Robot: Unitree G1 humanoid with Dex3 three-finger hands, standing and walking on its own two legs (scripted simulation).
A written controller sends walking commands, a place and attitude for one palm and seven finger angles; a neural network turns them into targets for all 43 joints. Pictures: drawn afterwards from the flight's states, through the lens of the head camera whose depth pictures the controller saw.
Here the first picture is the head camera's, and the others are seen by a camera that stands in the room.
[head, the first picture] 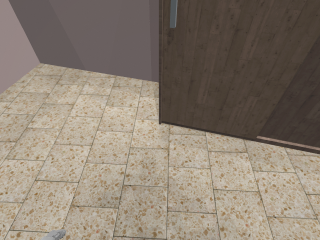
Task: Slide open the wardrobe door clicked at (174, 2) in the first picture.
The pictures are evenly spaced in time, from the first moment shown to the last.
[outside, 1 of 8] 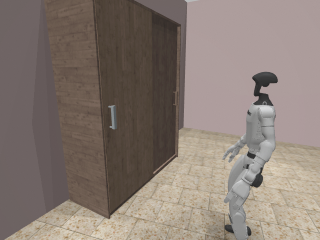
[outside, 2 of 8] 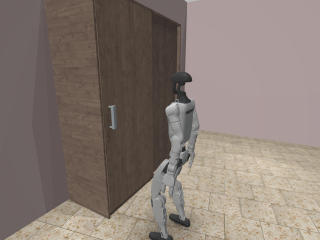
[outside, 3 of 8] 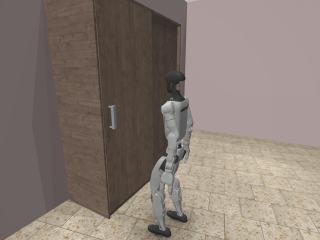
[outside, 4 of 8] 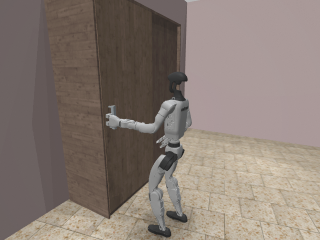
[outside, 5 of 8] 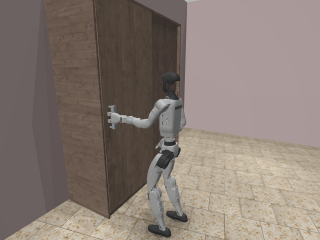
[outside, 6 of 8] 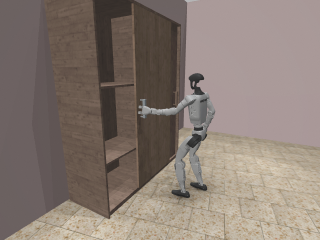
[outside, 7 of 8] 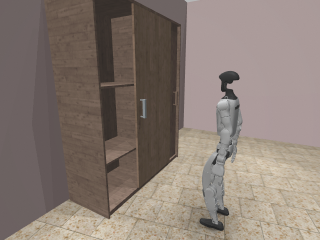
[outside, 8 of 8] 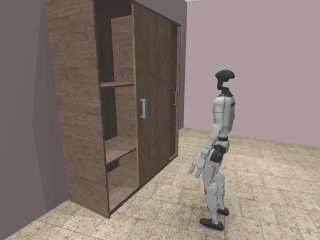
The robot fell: no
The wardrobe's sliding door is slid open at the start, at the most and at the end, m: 0.00 0.45 0.45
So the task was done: yes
